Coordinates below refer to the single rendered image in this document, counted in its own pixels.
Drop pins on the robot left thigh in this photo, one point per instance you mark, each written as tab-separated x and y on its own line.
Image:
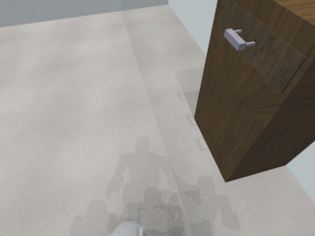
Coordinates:
128	228

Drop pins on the drawer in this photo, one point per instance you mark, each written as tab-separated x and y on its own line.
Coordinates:
272	56

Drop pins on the handle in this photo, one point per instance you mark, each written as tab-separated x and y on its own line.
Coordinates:
236	41

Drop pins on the cabinet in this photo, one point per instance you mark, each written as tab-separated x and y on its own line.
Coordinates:
248	126

